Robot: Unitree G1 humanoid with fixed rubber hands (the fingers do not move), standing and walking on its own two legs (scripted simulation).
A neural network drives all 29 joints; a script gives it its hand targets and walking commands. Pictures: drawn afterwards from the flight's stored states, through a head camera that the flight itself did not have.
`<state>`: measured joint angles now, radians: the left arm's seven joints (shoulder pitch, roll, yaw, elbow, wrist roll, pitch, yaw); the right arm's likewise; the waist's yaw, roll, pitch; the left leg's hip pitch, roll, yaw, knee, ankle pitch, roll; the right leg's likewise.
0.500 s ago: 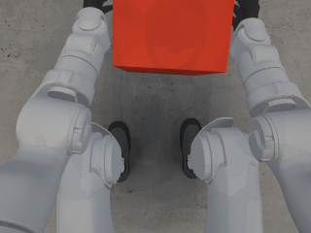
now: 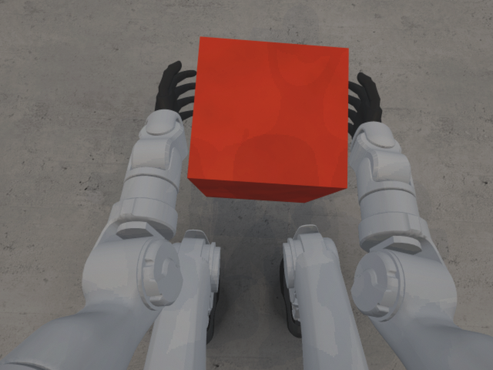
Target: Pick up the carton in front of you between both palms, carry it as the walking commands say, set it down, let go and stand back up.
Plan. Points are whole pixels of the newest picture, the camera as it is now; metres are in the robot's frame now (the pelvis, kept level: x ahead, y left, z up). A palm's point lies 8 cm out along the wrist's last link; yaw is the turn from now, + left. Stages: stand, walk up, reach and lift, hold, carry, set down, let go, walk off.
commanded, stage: reach and lift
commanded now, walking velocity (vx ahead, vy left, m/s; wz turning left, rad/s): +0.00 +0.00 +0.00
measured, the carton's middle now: (263, 137) +0.48 -0.03 -0.13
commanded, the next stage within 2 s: none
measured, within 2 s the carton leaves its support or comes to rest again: neither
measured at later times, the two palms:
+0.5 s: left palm (123, 84) +0.46 +0.13 +0.09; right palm (414, 95) +0.45 -0.17 +0.09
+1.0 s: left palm out of the picture +0.42 +0.14 +0.25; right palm out of the picture +0.41 -0.16 +0.24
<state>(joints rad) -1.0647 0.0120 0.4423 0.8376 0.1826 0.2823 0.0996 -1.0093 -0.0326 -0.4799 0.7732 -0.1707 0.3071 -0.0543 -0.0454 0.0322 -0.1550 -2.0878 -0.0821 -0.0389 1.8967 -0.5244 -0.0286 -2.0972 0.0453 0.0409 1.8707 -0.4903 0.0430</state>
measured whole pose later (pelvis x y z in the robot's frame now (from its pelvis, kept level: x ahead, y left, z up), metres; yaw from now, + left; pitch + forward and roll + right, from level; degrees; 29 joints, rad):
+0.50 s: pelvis +0.04 +0.00 +0.13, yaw +0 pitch +35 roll +0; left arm -0.71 -0.08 0.37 0.64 0.15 0.32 0.09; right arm -0.68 0.06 -0.39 0.59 -0.16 0.35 -0.03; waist -0.03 0.03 -0.24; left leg -1.58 -0.07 -0.05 1.49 -0.52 -0.01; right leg -1.59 0.04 0.05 1.48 -0.49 0.03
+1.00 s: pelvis +0.09 +0.00 +0.27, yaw +0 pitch +16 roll +0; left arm -0.37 -0.14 0.31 0.55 0.19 0.33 0.05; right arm -0.35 0.13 -0.31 0.51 -0.19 0.36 -0.02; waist -0.01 0.01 -0.17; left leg -0.77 -0.05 -0.06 0.90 -0.39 0.00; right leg -0.79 0.03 0.06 0.89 -0.37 0.01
